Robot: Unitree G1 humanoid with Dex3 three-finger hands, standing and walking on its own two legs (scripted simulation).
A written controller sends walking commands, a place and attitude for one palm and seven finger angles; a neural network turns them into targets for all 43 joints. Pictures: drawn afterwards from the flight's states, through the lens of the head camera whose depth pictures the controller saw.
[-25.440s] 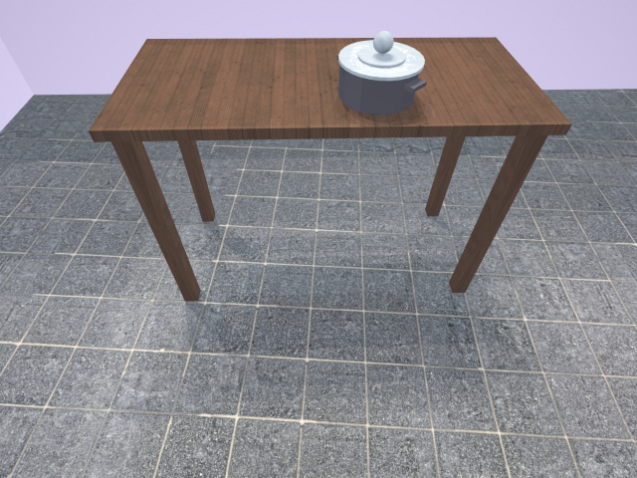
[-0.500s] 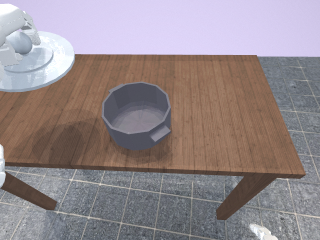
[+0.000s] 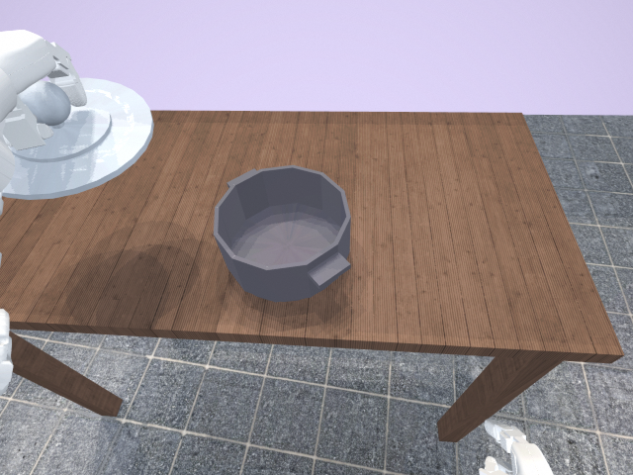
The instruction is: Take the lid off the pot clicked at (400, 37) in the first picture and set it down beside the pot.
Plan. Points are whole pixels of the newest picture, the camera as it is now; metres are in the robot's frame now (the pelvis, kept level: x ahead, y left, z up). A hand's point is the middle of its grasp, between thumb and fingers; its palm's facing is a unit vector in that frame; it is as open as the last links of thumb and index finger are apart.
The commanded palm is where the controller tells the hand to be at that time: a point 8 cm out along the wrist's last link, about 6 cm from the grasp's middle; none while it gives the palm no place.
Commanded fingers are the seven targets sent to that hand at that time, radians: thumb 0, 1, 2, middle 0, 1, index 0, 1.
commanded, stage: lower the lid onto the table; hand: left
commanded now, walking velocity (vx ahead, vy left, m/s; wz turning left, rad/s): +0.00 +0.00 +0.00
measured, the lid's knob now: (45, 103) +0.46 +0.31 +0.24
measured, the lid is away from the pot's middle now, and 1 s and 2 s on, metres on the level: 0.25 0.24 0.23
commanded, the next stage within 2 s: none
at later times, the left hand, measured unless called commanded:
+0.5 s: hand (57, 146) +0.41 +0.29 +0.22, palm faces -0.22 -0.02 -0.98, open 7.8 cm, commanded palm +0.39 +0.29 +0.28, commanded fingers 0.00 0.60 1.11 -1.27 -1.08 -0.80 -0.93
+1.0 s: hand (69, 177) +0.41 +0.30 +0.18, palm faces -0.32 -0.06 -0.94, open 7.8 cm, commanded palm +0.40 +0.30 +0.25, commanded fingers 0.00 0.60 1.11 -1.27 -1.08 -0.80 -0.93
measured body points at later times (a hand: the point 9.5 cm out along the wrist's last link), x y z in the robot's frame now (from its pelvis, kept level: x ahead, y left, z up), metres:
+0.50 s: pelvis -0.01 +0.00 +0.00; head +0.02 -0.02 +0.45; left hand +0.42 +0.29 +0.27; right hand +0.12 -0.26 -0.12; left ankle -0.03 +0.08 -0.74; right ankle +0.00 -0.15 -0.74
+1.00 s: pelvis -0.01 -0.01 +0.00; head +0.02 -0.02 +0.45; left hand +0.42 +0.30 +0.23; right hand +0.10 -0.28 -0.12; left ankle -0.03 +0.08 -0.74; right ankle +0.00 -0.15 -0.74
